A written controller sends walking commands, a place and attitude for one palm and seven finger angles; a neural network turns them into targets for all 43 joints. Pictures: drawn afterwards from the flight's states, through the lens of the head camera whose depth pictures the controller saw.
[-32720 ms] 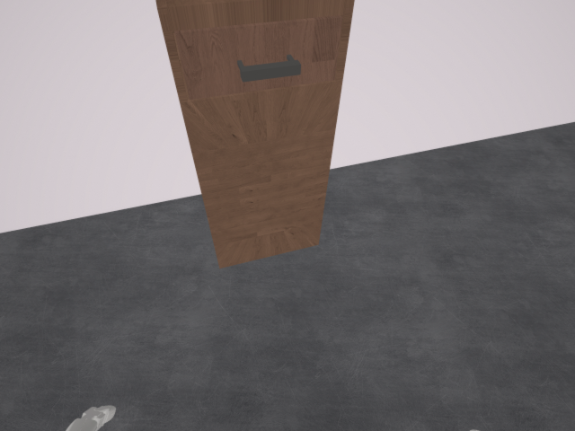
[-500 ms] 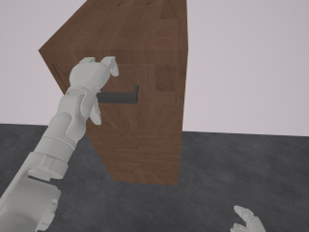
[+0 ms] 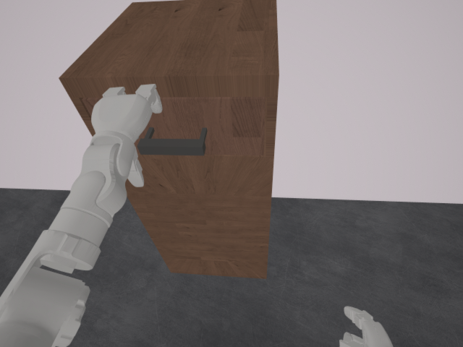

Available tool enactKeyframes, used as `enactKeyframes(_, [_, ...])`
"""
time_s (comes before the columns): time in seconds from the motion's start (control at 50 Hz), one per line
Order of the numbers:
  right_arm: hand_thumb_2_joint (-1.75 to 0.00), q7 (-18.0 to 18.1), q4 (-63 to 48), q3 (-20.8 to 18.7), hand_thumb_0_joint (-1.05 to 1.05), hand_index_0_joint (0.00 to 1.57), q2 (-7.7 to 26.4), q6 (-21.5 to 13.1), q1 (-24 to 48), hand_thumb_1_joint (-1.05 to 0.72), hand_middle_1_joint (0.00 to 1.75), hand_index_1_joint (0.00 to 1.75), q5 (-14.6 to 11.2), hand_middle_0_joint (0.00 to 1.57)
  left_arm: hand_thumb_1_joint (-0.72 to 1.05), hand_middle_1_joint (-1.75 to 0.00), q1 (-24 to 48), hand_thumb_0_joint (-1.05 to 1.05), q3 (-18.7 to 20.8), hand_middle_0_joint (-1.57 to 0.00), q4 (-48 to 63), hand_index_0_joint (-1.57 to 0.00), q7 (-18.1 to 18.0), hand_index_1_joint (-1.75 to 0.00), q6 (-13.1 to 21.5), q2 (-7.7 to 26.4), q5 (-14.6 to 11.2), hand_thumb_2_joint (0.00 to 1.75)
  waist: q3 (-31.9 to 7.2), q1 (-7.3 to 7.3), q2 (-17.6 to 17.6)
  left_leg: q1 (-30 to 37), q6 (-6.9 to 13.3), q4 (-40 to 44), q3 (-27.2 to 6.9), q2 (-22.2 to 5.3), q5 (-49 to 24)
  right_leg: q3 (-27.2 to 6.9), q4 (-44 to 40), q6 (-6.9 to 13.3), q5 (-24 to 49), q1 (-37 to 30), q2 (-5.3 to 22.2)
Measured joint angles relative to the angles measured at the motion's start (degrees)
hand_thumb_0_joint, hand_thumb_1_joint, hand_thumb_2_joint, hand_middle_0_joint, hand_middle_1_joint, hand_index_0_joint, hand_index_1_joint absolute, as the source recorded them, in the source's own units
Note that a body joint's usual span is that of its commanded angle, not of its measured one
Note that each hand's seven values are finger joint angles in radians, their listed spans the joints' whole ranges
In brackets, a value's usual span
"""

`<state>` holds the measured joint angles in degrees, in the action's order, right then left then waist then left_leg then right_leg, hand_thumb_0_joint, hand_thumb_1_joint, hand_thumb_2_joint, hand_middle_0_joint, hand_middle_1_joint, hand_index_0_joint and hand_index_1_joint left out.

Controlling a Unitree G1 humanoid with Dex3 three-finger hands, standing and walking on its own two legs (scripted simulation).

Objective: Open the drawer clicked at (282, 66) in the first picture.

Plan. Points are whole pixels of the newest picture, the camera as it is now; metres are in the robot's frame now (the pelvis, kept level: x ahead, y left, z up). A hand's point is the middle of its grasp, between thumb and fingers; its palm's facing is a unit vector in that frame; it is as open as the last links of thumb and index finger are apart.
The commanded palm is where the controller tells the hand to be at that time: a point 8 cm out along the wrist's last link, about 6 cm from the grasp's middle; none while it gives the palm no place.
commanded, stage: re-aim the fingers above the handle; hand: left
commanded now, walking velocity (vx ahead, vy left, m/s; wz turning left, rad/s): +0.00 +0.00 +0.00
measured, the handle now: (174, 139) +0.51 +0.17 +0.08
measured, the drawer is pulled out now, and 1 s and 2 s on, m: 0.00 0.00 0.00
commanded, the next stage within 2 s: lower the fingers behind the handle in 0.68 s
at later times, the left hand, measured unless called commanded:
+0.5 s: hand (127, 128) +0.44 +0.22 +0.17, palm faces +0.12 +0.02 -0.99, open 13.8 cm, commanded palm +0.39 +0.19 +0.20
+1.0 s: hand (126, 132) +0.44 +0.23 +0.16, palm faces +0.10 +0.01 -0.99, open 13.9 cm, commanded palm +0.40 +0.18 +0.19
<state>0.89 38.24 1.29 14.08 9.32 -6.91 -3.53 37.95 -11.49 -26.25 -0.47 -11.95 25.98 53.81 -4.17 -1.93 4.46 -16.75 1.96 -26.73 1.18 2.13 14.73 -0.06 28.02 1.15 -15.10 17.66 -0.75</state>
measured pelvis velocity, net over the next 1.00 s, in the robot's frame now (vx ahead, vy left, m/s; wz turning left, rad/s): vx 0.00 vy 0.00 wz -0.02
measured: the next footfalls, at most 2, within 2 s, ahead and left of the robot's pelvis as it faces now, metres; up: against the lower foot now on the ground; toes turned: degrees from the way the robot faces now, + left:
none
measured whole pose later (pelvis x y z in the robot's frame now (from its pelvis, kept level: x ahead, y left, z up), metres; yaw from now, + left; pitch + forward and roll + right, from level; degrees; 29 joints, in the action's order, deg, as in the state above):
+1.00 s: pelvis +0.00 +0.00 +0.00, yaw -1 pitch +7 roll +0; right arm 0.0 37.4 2.8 13.0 11.6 -7.9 -3.7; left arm 41.7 -9.9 -34.6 -2.4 -15.1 27.3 54.5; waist -5.1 -1.5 4.5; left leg -18.4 1.8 -26.4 2.1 1.5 14.6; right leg -0.9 27.2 1.2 -14.3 19.4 -1.4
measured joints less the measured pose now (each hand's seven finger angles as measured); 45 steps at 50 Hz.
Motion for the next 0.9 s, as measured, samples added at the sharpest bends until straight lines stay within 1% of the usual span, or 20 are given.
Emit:
enactKeyframes(0.06, [-0.90,-0.1,-1.1,-0.1,0.01,0.20,0.5,0.8,-1.1,-0.91,0.30,0.30,-0.3,0.20,-0.49,-1.20,0.3,-0.01,-1.2,-0.32,-0.5,-0.31,3.6,-1.20,-3.0,0.4,-0.5,0.30,-0.4,0.00,0.2,0.1,0.1,0.2,-0.5,0.2,-0.1,0.5,-0.2,0.0,0.0,-0.3,0.2])
enactKeyframes(0.1, [-0.90,0.0,-1.6,-0.1,0.01,0.20,1.1,1.0,-1.9,-0.91,0.30,0.30,-0.4,0.20,-0.49,-1.20,-0.3,-0.01,-3.0,-0.31,0.4,-0.31,6.4,-1.20,-3.1,0.0,-1.3,0.30,-0.5,0.01,0.2,0.2,0.2,-0.1,-1.0,0.4,0.0,1.0,0.0,-0.1,-0.3,-0.6,0.4])
enactKeyframes(0.14, [-0.90,0.4,-2.0,-0.2,0.01,0.20,1.5,0.9,-2.4,-0.91,0.30,0.30,-0.3,0.20,-0.49,-1.20,-1.4,-0.01,-4.8,-0.31,2.2,-0.31,8.8,-1.20,-1.4,-0.7,-2.1,0.30,-0.3,0.05,0.0,0.2,0.2,-0.6,-1.3,0.6,0.2,1.3,0.5,-0.1,-0.7,-0.7,0.6])
enactKeyframes(0.2, [-0.90,0.9,-2.3,-0.6,0.01,0.20,1.8,0.0,-2.4,-0.91,0.30,0.30,0.1,0.20,-0.49,-1.20,-3.4,-0.01,-7.1,-0.32,5.5,-0.31,9.8,-1.20,3.8,-2.2,-3.1,0.30,0.4,0.17,-0.3,0.0,0.3,-1.5,-1.5,0.7,0.7,1.5,1.4,-0.1,-1.3,-0.6,0.7])
enactKeyframes(0.26, [-0.90,1.4,-2.1,-1.1,0.01,0.20,1.4,-1.1,-2.0,-0.91,0.30,0.30,0.6,0.20,-0.49,-1.20,-4.7,-0.01,-7.4,-0.32,7.9,-0.32,6.9,-1.20,9.7,-3.4,-3.3,0.30,0.9,0.29,-0.4,-0.3,0.2,-2.0,-1.0,0.6,1.0,1.0,1.8,-0.1,-1.4,-0.2,0.6])
enactKeyframes(0.3, [-0.90,1.4,-1.3,-1.2,0.01,0.20,0.9,-1.6,-1.5,-0.91,0.30,0.30,0.8,0.20,-0.49,-1.20,-4.2,-0.01,-6.0,-0.32,7.5,-0.32,3.4,-1.20,12.3,-3.9,-2.8,0.30,1.1,0.36,-0.4,-0.4,0.1,-2.0,-0.5,0.3,1.0,0.6,1.9,0.0,-1.2,0.2,0.3])
enactKeyframes(0.32, [-0.90,1.4,-0.9,-1.1,0.01,0.20,0.6,-1.7,-1.2,-0.91,0.30,0.30,0.8,0.20,-0.49,-1.20,-3.5,0.00,-4.9,-0.32,6.6,-0.32,1.4,-1.20,12.8,-3.8,-2.4,0.30,1.1,0.39,-0.5,-0.5,0.0,-1.9,-0.3,0.2,1.0,0.3,1.8,0.0,-1.1,0.3,0.2])
enactKeyframes(0.38, [-0.90,1.2,0.6,-0.4,0.01,0.20,-0.2,-1.4,-0.6,-0.91,0.30,0.30,0.5,0.20,-0.49,-1.20,0.4,0.00,-1.9,-0.32,1.6,-0.32,-3.3,-1.20,10.5,-2.8,-1.2,0.30,1.3,0.38,-0.6,-0.4,-0.2,-1.1,0.3,-0.2,0.5,-0.3,1.2,0.1,-0.5,0.7,-0.2])
enactKeyframes(0.44, [-0.90,0.8,1.6,0.5,0.01,0.20,-0.6,-0.3,-0.6,-0.91,0.30,0.30,0.3,0.20,-0.49,-1.20,3.5,0.00,1.4,-0.32,-4.2,-0.32,-4.8,-1.20,4.7,-0.5,0.5,0.30,1.0,0.48,-0.4,-0.4,-0.4,0.3,0.8,-0.5,-0.1,-0.8,0.1,0.3,0.3,0.9,-0.5])
enactKeyframes(0.5, [-0.90,0.3,1.1,0.7,0.01,0.20,-0.1,1.1,-1.9,-0.91,0.30,0.30,-0.1,0.20,-0.49,-1.20,3.4,0.00,2.5,-0.32,-6.9,-0.31,-1.6,-1.20,-2.4,1.8,0.9,0.30,0.0,0.65,0.3,-0.3,-0.4,1.3,0.8,-0.6,-0.5,-0.8,-1.0,0.3,0.8,0.8,-0.6])
enactKeyframes(0.52, [-0.90,0.2,0.6,0.6,0.01,0.20,0.2,1.5,-2.5,-0.91,0.30,0.30,-0.3,0.20,-0.49,-1.20,2.6,0.00,2.1,-0.31,-6.6,-0.31,0.5,-1.20,-4.3,2.4,0.4,0.30,-0.2,0.68,0.6,-0.2,-0.3,1.4,0.6,-0.6,-0.6,-0.6,-1.3,0.2,0.8,0.5,-0.6])
enactKeyframes(0.56, [-0.90,0.0,-0.5,0.2,0.01,0.20,1.0,2.1,-3.9,-0.91,0.30,0.30,-0.6,0.20,-0.48,-1.20,0.0,-0.01,0.5,-0.31,-3.8,-0.31,5.4,-1.20,-6.2,2.9,-1.2,0.30,-0.5,0.72,0.8,0.0,-0.1,1.3,-0.1,-0.3,-0.4,0.1,-1.4,0.2,0.4,0.0,-0.3])
enactKeyframes(0.6, [-0.90,0.4,-1.4,-0.3,0.01,0.20,1.9,2.0,-4.8,-0.91,0.30,0.30,-0.7,0.20,-0.48,-1.20,-2.9,-0.01,-2.4,-0.31,0.8,-0.31,10.0,-1.20,-5.3,2.4,-3.1,0.30,-0.3,0.59,0.7,0.2,0.1,0.7,-1.0,0.1,0.0,1.0,-0.9,0.1,-0.3,-0.7,0.1])
enactKeyframes(0.64, [-0.90,1.1,-1.8,-0.7,0.01,0.20,2.6,1.1,-4.9,-0.91,0.30,0.30,-0.4,0.20,-0.48,-1.20,-5.8,-0.01,-5.3,-0.31,6.3,-0.31,12.9,-1.20,-1.2,1.2,-4.9,0.30,0.3,0.37,0.2,0.4,0.3,-0.2,-1.7,0.6,0.5,1.7,0.0,0.0,-1.1,-1.2,0.6])
enactKeyframes(0.66, [-0.90,1.4,-1.8,-1.0,0.01,0.20,2.8,0.5,-4.6,-0.91,0.30,0.30,-0.1,0.20,-0.48,-1.20,-7.2,-0.01,-6.6,-0.31,9.0,-0.31,13.3,-1.20,1.7,0.5,-5.5,0.30,0.6,0.26,-0.1,0.5,0.3,-0.7,-1.9,0.8,0.7,1.9,0.4,-0.1,-1.4,-1.3,0.8])
enactKeyframes(0.7, [-0.90,2.0,-2.0,-1.6,0.01,0.20,2.9,-0.8,-3.6,-0.91,0.30,0.30,0.5,0.20,-0.48,-1.20,-9.7,-0.01,-8.5,-0.32,13.8,-0.31,12.0,-1.20,7.8,-1.0,-6.2,0.30,1.1,0.10,-0.3,0.4,0.4,-1.6,-1.9,0.8,1.2,1.9,1.1,-0.2,-1.8,-1.3,0.8])
enactKeyframes(0.74, [-0.90,2.3,-1.8,-2.2,0.01,0.20,2.5,-2.2,-2.3,-0.91,0.30,0.30,1.0,0.20,-0.48,-1.20,-10.4,-0.01,-9.6,-0.32,16.1,-0.32,8.0,-1.20,13.2,-2.5,-5.9,0.30,1.1,-0.01,-0.3,-0.1,0.3,-2.3,-1.5,0.7,1.6,1.5,1.6,-0.2,-1.9,-0.8,0.7])
enactKeyframes(0.78, [-0.90,2.2,-1.1,-2.1,0.01,0.20,1.8,-2.9,-0.7,-0.91,0.30,0.30,0.8,0.20,-0.49,-1.20,-8.3,-0.01,-9.1,-0.32,14.5,-0.32,3.3,-1.20,16.0,-3.6,-5.1,0.30,1.1,0.04,-0.6,-0.5,0.2,-2.6,-1.0,0.5,1.7,1.1,1.9,-0.2,-1.8,-0.2,0.6])
enactKeyframes(0.84, [-0.90,1.8,-0.3,-0.7,0.01,0.20,0.1,-1.9,1.5,-0.91,0.30,0.30,0.3,0.20,-0.49,-1.20,-2.6,0.00,-5.8,-0.33,8.4,-0.32,-1.9,-1.20,15.2,-2.7,-4.2,0.30,1.6,0.41,-1.2,-0.3,0.0,-2.0,-0.1,0.1,1.3,0.1,1.7,-0.1,-1.2,0.1,0.1])
enactKeyframes(0.9, [-0.90,1.2,-0.1,0.8,0.01,0.20,-1.4,-0.5,2.0,-0.91,0.30,0.30,0.3,0.20,-0.49,-1.20,3.1,0.00,-1.1,-0.32,-0.1,-0.32,-4.5,-1.20,10.4,-1.1,-2.9,0.30,1.2,0.64,-1.4,-0.6,-0.2,-1.1,0.7,-0.4,0.6,-0.7,0.9,0.0,-0.3,0.8,-0.4])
